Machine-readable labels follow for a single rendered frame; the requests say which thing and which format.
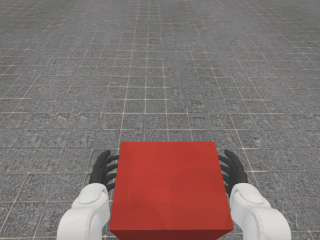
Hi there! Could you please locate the robot right hand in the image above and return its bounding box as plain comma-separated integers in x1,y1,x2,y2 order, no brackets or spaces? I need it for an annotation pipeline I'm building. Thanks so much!
218,149,248,198

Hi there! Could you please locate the robot right forearm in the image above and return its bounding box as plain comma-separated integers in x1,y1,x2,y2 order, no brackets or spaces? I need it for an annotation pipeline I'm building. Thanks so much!
229,183,292,240

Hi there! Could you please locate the robot left hand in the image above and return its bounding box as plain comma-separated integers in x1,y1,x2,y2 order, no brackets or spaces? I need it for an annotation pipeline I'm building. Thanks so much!
89,149,119,192

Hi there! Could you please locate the robot left forearm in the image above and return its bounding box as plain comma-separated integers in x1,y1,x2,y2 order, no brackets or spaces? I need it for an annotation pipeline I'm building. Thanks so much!
56,183,110,240

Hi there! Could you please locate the carton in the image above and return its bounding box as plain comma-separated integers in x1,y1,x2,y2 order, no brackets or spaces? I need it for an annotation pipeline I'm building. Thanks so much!
109,141,234,240

